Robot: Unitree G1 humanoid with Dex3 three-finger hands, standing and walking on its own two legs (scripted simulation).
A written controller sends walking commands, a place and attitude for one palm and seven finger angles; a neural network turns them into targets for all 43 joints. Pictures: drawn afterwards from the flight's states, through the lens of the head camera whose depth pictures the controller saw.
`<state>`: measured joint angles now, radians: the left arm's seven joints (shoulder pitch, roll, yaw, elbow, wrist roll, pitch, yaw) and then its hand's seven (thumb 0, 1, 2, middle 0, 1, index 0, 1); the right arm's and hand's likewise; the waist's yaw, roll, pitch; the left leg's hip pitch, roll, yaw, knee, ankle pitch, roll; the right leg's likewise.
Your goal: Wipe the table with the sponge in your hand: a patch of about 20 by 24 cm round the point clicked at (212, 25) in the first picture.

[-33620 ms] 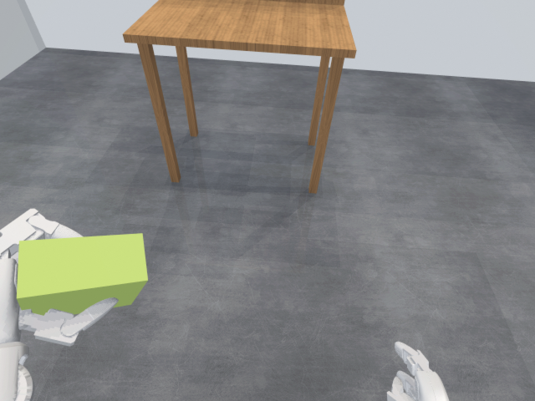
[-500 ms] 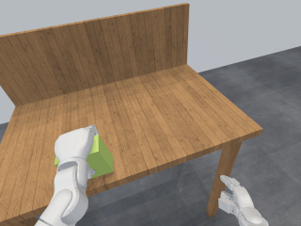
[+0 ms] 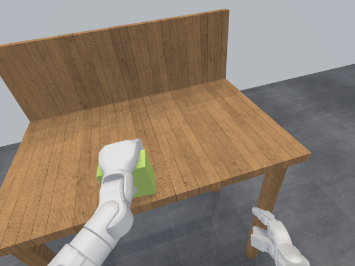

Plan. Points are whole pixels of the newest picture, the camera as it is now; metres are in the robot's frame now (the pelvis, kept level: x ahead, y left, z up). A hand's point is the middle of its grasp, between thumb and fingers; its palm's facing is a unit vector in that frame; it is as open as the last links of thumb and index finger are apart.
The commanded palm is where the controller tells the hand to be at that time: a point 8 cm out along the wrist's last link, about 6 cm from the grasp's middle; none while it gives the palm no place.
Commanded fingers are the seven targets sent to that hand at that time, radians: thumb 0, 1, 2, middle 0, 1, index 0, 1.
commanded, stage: wipe forward along the third lane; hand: left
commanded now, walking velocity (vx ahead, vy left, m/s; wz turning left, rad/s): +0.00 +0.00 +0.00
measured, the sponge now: (131, 180) +0.30 +0.17 +0.06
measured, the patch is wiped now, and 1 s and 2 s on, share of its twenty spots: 0.75 0.90 0.95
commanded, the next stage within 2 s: wipe back along the third lane in 1.54 s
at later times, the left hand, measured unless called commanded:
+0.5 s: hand (131, 157) +0.35 +0.18 +0.09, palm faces +0.00 -0.06 -1.00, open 9.7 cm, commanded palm +0.32 +0.18 +0.13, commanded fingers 0.00 0.10 1.30 -1.20 -1.60 -1.20 -1.60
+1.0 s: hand (131, 146) +0.39 +0.19 +0.09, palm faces -0.04 -0.02 -1.00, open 9.7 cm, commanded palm +0.37 +0.20 +0.13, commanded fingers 0.00 0.10 1.30 -1.20 -1.60 -1.20 -1.60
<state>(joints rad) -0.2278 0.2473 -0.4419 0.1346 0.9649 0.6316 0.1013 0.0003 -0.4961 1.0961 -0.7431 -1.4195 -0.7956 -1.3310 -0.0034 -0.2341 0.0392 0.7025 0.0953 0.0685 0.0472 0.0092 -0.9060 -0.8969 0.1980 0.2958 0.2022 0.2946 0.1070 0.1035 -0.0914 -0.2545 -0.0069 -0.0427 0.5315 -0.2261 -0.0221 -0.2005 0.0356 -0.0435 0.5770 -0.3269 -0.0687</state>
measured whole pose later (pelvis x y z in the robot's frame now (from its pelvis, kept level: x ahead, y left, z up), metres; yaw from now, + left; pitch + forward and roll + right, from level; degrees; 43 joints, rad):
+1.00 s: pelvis -0.01 -0.03 +0.00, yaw -1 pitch +4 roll +1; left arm -0.63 0.33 -0.20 0.78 0.95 0.42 0.10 0.02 -0.54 1.14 -0.78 -1.40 -0.83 -1.31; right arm 0.15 -0.28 0.01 0.74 0.09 0.09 -0.06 0.01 -0.91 -0.90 0.20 0.30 0.20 0.29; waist 0.01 0.08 -0.13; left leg -0.41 0.03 -0.07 0.56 -0.22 0.02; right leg -0.36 0.09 -0.05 0.59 -0.30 -0.11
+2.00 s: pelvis +0.02 +0.03 +0.00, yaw -2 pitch +7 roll -1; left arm -0.71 0.27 -0.23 0.88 0.96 0.47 0.21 0.00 -0.52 1.13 -0.75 -1.42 -0.79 -1.36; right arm 0.18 -0.25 0.00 0.75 0.09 0.13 -0.01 0.01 -0.91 -0.90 0.20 0.30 0.20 0.29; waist -0.01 0.07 -0.15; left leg -0.41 -0.01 -0.02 0.53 -0.24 0.01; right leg -0.33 0.04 0.00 0.50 -0.28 -0.03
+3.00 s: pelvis +0.02 +0.01 +0.00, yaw -2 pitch -1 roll +1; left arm -0.25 0.25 -0.41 0.19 0.99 0.72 0.12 0.03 -0.45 1.08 -0.70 -1.44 -0.75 -1.38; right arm 0.02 -0.27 0.03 0.66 0.11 0.20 0.07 0.01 -0.91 -0.90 0.20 0.30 0.20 0.29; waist 0.06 0.09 -0.13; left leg -0.26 0.00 -0.02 0.54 -0.27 -0.01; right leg -0.21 0.05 0.00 0.55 -0.33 -0.06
